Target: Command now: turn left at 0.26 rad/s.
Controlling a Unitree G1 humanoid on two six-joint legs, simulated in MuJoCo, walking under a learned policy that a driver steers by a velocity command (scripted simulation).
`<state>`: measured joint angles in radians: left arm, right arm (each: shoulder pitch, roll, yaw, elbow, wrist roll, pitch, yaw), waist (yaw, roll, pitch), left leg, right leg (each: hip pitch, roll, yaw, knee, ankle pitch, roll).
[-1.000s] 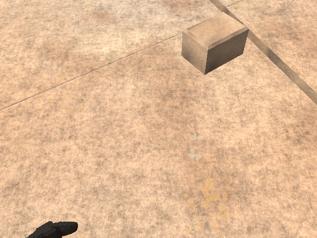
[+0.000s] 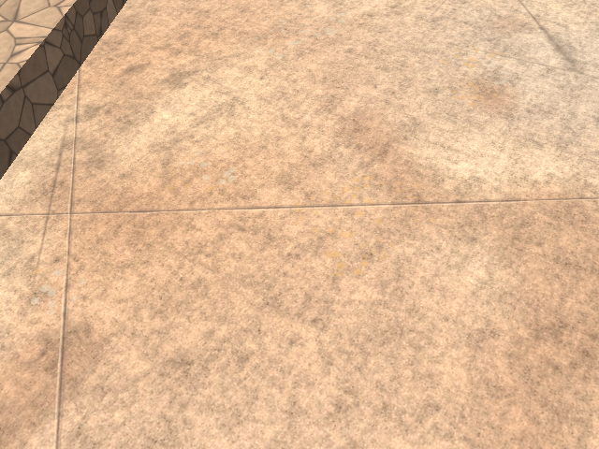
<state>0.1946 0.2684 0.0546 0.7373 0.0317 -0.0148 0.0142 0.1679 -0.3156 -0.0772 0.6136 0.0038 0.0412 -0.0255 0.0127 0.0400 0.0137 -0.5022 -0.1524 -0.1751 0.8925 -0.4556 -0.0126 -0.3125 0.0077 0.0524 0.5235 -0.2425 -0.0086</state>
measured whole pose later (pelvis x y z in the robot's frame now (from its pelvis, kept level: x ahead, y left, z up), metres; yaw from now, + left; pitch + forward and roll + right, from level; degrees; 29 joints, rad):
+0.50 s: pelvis +0.00 +0.02 +0.00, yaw +2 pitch -2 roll +0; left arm 0.20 0.25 0.03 0.82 0.01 -0.01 0.01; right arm 0.22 -0.21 -0.03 0.73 -0.02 0.01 -0.02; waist 0.02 -0.01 0.03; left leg -0.20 -0.02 -0.06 0.54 -0.32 0.00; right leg -0.25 -0.02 0.03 0.52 -0.25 0.04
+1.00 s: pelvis +0.00 +0.02 +0.00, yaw +2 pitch -2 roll +0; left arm 0.21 0.22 0.04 1.01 0.00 0.01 0.05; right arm 0.25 -0.21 -0.03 0.91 -0.01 -0.01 -0.03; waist 0.02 0.00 0.04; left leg -0.17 -0.02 -0.05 0.51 -0.31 0.00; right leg -0.23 -0.03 0.04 0.51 -0.25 0.04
